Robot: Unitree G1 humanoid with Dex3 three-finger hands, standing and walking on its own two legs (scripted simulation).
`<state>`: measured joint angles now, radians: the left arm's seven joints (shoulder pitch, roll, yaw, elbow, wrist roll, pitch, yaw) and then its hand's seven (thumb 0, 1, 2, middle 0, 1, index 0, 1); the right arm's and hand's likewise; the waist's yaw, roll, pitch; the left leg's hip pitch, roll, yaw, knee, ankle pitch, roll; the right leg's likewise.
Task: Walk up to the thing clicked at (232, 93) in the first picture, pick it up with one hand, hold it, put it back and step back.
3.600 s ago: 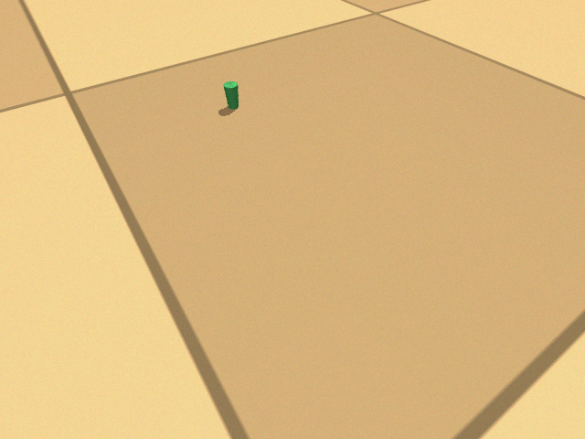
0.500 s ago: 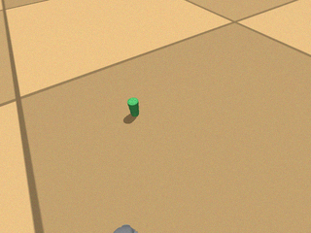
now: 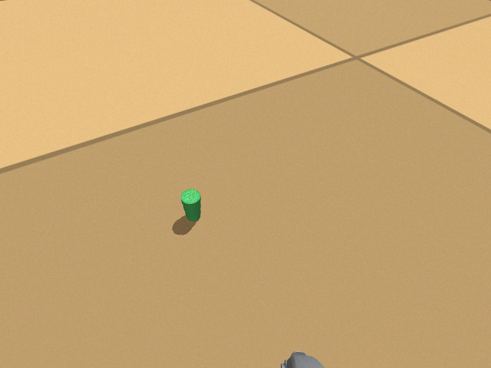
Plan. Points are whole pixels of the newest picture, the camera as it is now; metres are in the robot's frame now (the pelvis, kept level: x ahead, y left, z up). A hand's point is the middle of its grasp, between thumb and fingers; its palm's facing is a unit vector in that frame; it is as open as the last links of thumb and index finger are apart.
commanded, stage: walk up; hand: left
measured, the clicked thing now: (192, 206) +0.96 +0.20 -0.70
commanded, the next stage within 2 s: none
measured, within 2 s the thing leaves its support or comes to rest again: neither
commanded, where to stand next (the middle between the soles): +0.64 -0.01 m, yaw +2 degrees
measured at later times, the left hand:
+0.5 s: hand (121, 327) +0.24 +0.23 -0.13, palm faces +0.02 -0.92 -0.39, open 7.4 cm
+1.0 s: hand (139, 235) +0.45 +0.24 -0.14, palm faces -0.03 -0.91 -0.42, open 7.4 cm
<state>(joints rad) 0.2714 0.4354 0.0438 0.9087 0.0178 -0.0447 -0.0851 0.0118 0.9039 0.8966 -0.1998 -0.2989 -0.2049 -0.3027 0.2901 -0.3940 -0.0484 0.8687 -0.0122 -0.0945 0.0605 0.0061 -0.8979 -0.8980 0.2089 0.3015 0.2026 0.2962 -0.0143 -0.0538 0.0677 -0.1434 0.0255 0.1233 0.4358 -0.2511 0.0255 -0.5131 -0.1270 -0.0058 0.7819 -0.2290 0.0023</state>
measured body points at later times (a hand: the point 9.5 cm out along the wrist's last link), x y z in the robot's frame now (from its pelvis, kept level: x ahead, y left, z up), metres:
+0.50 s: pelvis +0.21 -0.05 +0.00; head +0.23 -0.06 +0.45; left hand +0.24 +0.28 -0.10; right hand +0.30 -0.36 -0.12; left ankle +0.34 +0.11 -0.71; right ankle +0.18 -0.16 -0.74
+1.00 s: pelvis +0.40 -0.05 -0.02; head +0.40 -0.07 +0.43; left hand +0.45 +0.28 -0.11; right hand +0.45 -0.38 -0.14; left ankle +0.36 +0.09 -0.74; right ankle +0.49 -0.18 -0.74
